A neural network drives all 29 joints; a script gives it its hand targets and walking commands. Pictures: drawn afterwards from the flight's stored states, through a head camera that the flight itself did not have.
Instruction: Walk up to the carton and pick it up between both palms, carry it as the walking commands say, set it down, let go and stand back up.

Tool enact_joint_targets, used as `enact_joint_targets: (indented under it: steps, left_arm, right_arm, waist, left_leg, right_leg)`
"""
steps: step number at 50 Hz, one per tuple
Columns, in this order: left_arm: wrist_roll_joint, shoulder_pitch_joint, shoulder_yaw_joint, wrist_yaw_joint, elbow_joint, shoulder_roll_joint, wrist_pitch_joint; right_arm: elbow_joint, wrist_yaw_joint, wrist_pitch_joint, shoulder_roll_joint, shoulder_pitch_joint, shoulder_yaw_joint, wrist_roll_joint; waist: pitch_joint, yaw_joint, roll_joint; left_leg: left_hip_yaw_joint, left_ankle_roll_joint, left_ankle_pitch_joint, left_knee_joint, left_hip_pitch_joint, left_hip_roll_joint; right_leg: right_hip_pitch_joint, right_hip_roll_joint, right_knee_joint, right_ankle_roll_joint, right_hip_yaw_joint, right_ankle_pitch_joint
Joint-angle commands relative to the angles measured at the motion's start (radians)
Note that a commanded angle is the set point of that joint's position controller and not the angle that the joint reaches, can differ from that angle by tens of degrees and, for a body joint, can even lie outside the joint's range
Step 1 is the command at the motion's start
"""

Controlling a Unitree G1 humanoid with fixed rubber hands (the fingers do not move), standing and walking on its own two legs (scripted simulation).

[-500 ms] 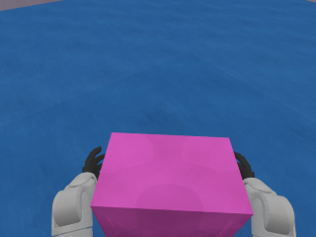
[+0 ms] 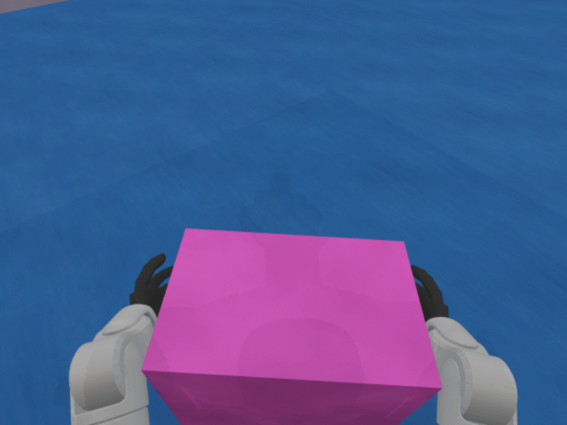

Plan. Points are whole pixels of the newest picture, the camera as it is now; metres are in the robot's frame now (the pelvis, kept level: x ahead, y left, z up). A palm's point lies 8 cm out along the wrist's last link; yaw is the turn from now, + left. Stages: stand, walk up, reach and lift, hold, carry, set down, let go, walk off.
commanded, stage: carry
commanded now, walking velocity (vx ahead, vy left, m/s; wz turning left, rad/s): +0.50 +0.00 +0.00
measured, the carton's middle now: (286, 348) +0.23 +0.00 +0.02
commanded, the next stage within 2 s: none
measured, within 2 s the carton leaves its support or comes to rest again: neither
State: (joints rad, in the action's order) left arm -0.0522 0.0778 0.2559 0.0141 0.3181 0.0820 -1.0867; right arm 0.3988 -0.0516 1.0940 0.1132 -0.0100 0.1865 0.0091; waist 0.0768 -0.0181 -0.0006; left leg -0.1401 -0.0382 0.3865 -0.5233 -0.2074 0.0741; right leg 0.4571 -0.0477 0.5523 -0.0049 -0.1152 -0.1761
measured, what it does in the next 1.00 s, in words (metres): walks ahead: left foot, then right foot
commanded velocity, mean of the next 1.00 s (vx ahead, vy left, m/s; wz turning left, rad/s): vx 0.39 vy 0.00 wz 0.00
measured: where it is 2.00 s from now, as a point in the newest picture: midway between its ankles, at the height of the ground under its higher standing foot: (307, 233)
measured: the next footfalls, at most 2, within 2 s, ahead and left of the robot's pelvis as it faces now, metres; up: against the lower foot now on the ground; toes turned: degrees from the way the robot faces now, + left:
left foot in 0.26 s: +0.26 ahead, +0.11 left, +0.00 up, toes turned +8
right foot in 0.52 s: +0.44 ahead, -0.13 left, +0.00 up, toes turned -8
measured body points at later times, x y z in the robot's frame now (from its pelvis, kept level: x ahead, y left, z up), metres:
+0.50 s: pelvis +0.32 -0.03 +0.00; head +0.34 -0.03 +0.45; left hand +0.59 +0.16 +0.06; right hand +0.58 -0.19 +0.05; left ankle +0.22 +0.11 -0.73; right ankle +0.35 -0.12 -0.72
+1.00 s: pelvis +0.64 -0.06 +0.00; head +0.68 -0.06 +0.45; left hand +0.91 +0.14 +0.04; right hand +0.91 -0.22 +0.04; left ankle +0.64 +0.07 -0.73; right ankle +0.53 -0.13 -0.66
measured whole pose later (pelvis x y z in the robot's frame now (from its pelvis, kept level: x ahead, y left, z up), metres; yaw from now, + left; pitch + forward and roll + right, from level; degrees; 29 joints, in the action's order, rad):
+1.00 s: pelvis +0.64 -0.06 +0.00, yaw -1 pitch +7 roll +2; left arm -0.06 0.08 0.28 0.02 0.36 0.04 -1.11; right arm 0.32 -0.05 1.07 0.13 0.06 0.16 0.01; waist 0.05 0.02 0.05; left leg -0.14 -0.01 0.26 -0.53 -0.39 0.04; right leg 0.45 0.02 1.05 0.03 -0.05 -0.60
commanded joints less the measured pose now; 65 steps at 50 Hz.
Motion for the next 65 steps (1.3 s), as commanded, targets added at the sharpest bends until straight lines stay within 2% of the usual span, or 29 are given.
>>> enact_joint_targets:
  steps: [1, 2, 4, 9, 12, 13, 14, 15, 16, 17, 20, 25, 26, 27, 28, 31, 37, 41, 42, 43, 44, 45, 46, 50, 53, 55, 56, 60, 65]
  left_arm:
    - [-0.205, 0.415, -0.789, -0.203, 0.125, 0.689, 0.008]
    - [-0.179, 0.389, -0.768, -0.197, 0.106, 0.687, 0.007]
    - [-0.172, 0.446, -0.79, -0.175, 0.127, 0.732, 0.005]
    - [-0.201, 0.453, -0.831, -0.173, 0.179, 0.758, -0.002]
    - [-0.21, 0.457, -0.841, -0.178, 0.197, 0.772, -0.012]
    - [-0.215, 0.483, -0.853, -0.184, 0.224, 0.76, -0.015]
    - [-0.229, 0.512, -0.866, -0.188, 0.245, 0.749, -0.024]
    - [-0.239, 0.531, -0.875, -0.199, 0.26, 0.735, -0.028]
    - [-0.275, 0.555, -0.9, -0.213, 0.28, 0.728, -0.031]
    - [-0.301, 0.569, -0.908, -0.222, 0.275, 0.75, -0.027]
    - [-0.313, 0.5, -0.865, -0.221, 0.201, 0.767, -0.017]
    - [-0.261, 0.445, -0.845, -0.215, 0.155, 0.767, -0.007]
    - [-0.247, 0.428, -0.834, -0.211, 0.139, 0.757, -0.006]
    - [-0.228, 0.421, -0.816, -0.21, 0.126, 0.707, -0.003]
    - [-0.212, 0.419, -0.793, -0.208, 0.117, 0.683, 0.004]
    - [-0.191, 0.458, -0.796, -0.181, 0.12, 0.744, 0.009]
    - [-0.215, 0.452, -0.837, -0.175, 0.206, 0.771, 0.008]
    - [-0.223, 0.452, -0.847, -0.187, 0.238, 0.758, -0.009]
    - [-0.228, 0.488, -0.86, -0.191, 0.264, 0.749, -0.019]
    - [-0.235, 0.497, -0.867, -0.195, 0.273, 0.712, -0.027]
    - [-0.256, 0.532, -0.891, -0.209, 0.282, 0.721, -0.034]
    - [-0.27, 0.521, -0.903, -0.221, 0.28, 0.725, -0.033]
    - [-0.301, 0.521, -0.91, -0.233, 0.285, 0.751, -0.028]
    - [-0.293, 0.447, -0.865, -0.233, 0.186, 0.793, -0.009]
    - [-0.26, 0.408, -0.839, -0.222, 0.192, 0.795, 0.012]
    - [-0.241, 0.419, -0.817, -0.211, 0.19, 0.749, 0.022]
    - [-0.219, 0.395, -0.808, -0.205, 0.193, 0.726, 0.031]
    - [-0.148, 0.392, -0.798, -0.173, 0.153, 0.715, 0.02]
    - [-0.175, 0.33, -0.835, -0.17, 0.194, 0.739, -0.009]
  right_arm:
    - [0.16, 0.212, -0.007, 0.694, 0.597, -0.833, -0.286]
    - [0.151, 0.226, -0.002, 0.689, 0.601, -0.83, -0.305]
    - [0.088, 0.249, 0.01, 0.722, 0.634, -0.808, -0.332]
    - [0.091, 0.252, 0.013, 0.748, 0.639, -0.795, -0.343]
    - [0.056, 0.24, 0.012, 0.767, 0.552, -0.774, -0.313]
    - [0.064, 0.233, 0.009, 0.771, 0.539, -0.777, -0.302]
    - [0.056, 0.226, 0.006, 0.749, 0.498, -0.763, -0.284]
    - [0.073, 0.214, -0.002, 0.747, 0.512, -0.755, -0.275]
    - [0.057, 0.201, -0.003, 0.781, 0.491, -0.738, -0.258]
    - [0.055, 0.192, -0.005, 0.806, 0.504, -0.75, -0.249]
    - [0.15, 0.177, -0.018, 0.729, 0.528, -0.759, -0.244]
    - [0.166, 0.188, -0.021, 0.726, 0.573, -0.796, -0.231]
    - [0.165, 0.19, -0.015, 0.72, 0.587, -0.814, -0.238]
    - [0.165, 0.196, -0.01, 0.692, 0.603, -0.824, -0.25]
    - [0.167, 0.209, -0.006, 0.69, 0.593, -0.831, -0.266]
    - [0.132, 0.24, -0.003, 0.709, 0.66, -0.808, -0.324]
    - [0.099, 0.24, -0.003, 0.754, 0.615, -0.791, -0.323]
    - [0.094, 0.221, -0.002, 0.751, 0.536, -0.773, -0.282]
    - [0.095, 0.218, 0.001, 0.75, 0.513, -0.767, -0.273]
    - [0.075, 0.209, 0.001, 0.72, 0.464, -0.75, -0.253]
    - [0.076, 0.2, -0.005, 0.733, 0.469, -0.735, -0.242]
    - [0.051, 0.196, -0.005, 0.783, 0.461, -0.73, -0.236]
    - [0.069, 0.191, -0.011, 0.812, 0.46, -0.76, -0.242]
    - [0.157, 0.178, -0.03, 0.778, 0.524, -0.79, -0.245]
    - [0.225, 0.184, -0.037, 0.761, 0.573, -0.816, -0.259]
    - [0.221, 0.192, -0.031, 0.746, 0.602, -0.828, -0.28]
    - [0.226, 0.203, -0.03, 0.716, 0.574, -0.828, -0.277]
    - [0.138, 0.226, -0.013, 0.726, 0.577, -0.837, -0.316]
    - [0.159, 0.234, 0.008, 0.735, 0.557, -0.818, -0.319]
  waist:
    - [0.346, 0.028, 0.326]
    - [0.288, 0.029, 0.2]
    - [0.291, 0.039, 0.134]
    - [0.271, 0.043, 0.171]
    - [0.341, 0.011, 0.075]
    - [0.427, -0.01, 0.016]
    - [0.479, -0.024, -0.226]
    - [0.423, -0.002, -0.364]
    - [0.351, -0.011, -0.317]
    - [0.379, -0.018, -0.296]
    - [0.36, -0.015, -0.136]
    - [0.375, 0.043, -0.15]
    - [0.386, 0.053, -0.028]
    - [0.413, 0.047, 0.244]
    - [0.371, 0.025, 0.382]
    - [0.286, 0.04, 0.132]
    - [0.273, 0.046, 0.116]
    - [0.358, 0.01, 0.092]
    - [0.428, -0.015, 0.019]
    - [0.484, -0.021, -0.187]
    - [0.443, -0.014, -0.342]
    - [0.41, -0.011, -0.313]
    - [0.388, -0.013, -0.245]
    - [0.378, 0.001, -0.177]
    - [0.437, 0.037, -0.127]
    - [0.502, 0.021, 0.261]
    - [0.478, 0.021, 0.261]
    - [0.398, 0.014, 0.181]
    - [0.457, 0.038, 0.014]
  left_leg:
    - [0.046, 0.009, 0.198, -0.488, -0.526, -0.041]
    - [0.122, 0.02, 0.146, -0.588, -0.547, 0.003]
    - [0.11, 0.001, 0.163, -0.469, -0.592, 0.028]
    - [0.054, 0.005, 0.006, -0.112, -0.445, 0.013]
    - [-0.05, 0.045, -0.22, 0.161, -0.088, -0.075]
    - [0.016, 0.085, -0.288, 0.172, 0.164, -0.017]
    - [0.32, 0.17, -0.442, 0.186, 0.403, 0.189]
    - [0.554, 0.275, -0.738, 0.212, 0.568, 0.313]
    - [0.579, 0.331, -1.033, 0.163, 0.593, 0.337]
    - [0.537, 0.316, -1.099, 0.104, 0.692, 0.335]
    - [0.384, 0.234, -0.786, 0.129, 0.672, 0.323]
    - [0.045, 0.082, -0.626, 0.012, 0.183, 0.153]
    - [-0.026, 0.045, -0.568, -0.158, -0.04, 0.087]
    - [-0.049, -0.004, -0.252, -0.41, -0.3, -0.004]
    - [0.027, -0.002, 0.178, -0.549, -0.497, -0.068]
    - [0.122, 0.006, 0.158, -0.632, -0.629, 0.023]
    - [0.061, 0.009, -0.021, -0.193, -0.494, 0.018]
    - [-0.08, 0.067, -0.275, 0.133, -0.07, -0.098]
    - [-0.01, 0.112, -0.474, 0.109, 0.181, -0.032]
    - [0.294, 0.213, -0.845, 0.089, 0.428, 0.171]
    - [0.531, 0.351, -1.263, 0.117, 0.573, 0.314]
    - [0.556, 0.391, -1.448, 0.094, 0.574, 0.364]
    - [0.489, 0.351, -1.471, 0.055, 0.614, 0.339]
    - [0.28, 0.195, -1.155, 0.047, 0.538, 0.271]
    - [0.043, 0.054, -0.794, -0.043, 0.236, 0.14]
    - [-0.024, -0.025, 0.002, -0.23, -0.234, -0.021]
    - [0.05, -0.009, 0.212, -0.274, -0.267, -0.03]
    - [0.051, -0.017, 0.027, -0.009, -0.243, 0.0]
    - [0.051, 0.045, -0.968, -0.149, 0.084, 0.042]
  right_leg:
    - [-0.681, -0.391, -0.318, -0.214, 0.629, 0.116]
    - [-0.626, -0.383, -0.292, -0.229, 0.588, 0.223]
    - [-0.654, -0.333, -0.236, -0.22, 0.412, 0.367]
    - [-0.637, -0.269, -0.226, -0.158, 0.219, 0.478]
    - [-0.498, -0.155, -0.062, -0.075, 0.036, 0.568]
    - [-0.353, -0.106, 0.117, -0.021, -0.024, 0.583]
    - [-0.073, -0.007, 0.389, 0.036, -0.067, 0.347]
    - [0.217, 0.121, 0.518, 0.048, -0.033, -0.285]
    - [0.317, 0.071, 0.583, 0.028, 0.06, -0.446]
    - [0.438, 0.041, 0.573, 0.02, 0.069, -0.442]
    - [0.486, -0.036, 0.352, 0.035, 0.083, -0.433]
    - [-0.248, 0.058, -0.135, 0.012, -0.098, 0.044]
    - [-0.479, -0.005, -0.115, -0.029, 0.008, 0.079]
    - [-0.65, -0.221, -0.216, -0.112, 0.377, 0.094]
    - [-0.731, -0.372, -0.294, -0.207, 0.633, 0.301]
    - [-0.711, -0.343, -0.185, -0.23, 0.418, 0.565]
    - [-0.704, -0.267, -0.211, -0.168, 0.198, 0.66]
    - [-0.538, -0.133, 0.029, -0.066, -0.033, 0.944]
    - [-0.365, -0.076, 0.208, -0.006, -0.065, 0.817]
    - [-0.094, 0.031, 0.474, 0.052, -0.081, 0.514]
    - [0.162, 0.173, 0.689, 0.077, -0.037, -0.197]
    - [0.241, 0.117, 0.737, 0.046, 0.082, -0.449]
    - [0.329, 0.054, 0.64, 0.031, 0.136, -0.437]
    - [0.256, -0.014, 0.104, 0.039, 0.134, -0.393]
    - [-0.259, 0.014, -0.267, 0.036, 0.031, 0.185]
    - [-0.694, -0.268, -0.093, -0.119, 0.32, 1.09]
    - [-0.687, -0.298, -0.08, -0.169, 0.328, 1.27]
    - [-0.649, -0.206, -0.004, -0.115, 0.157, 1.186]
    - [-0.396, -0.089, 0.182, 0.002, 0.044, 1.088]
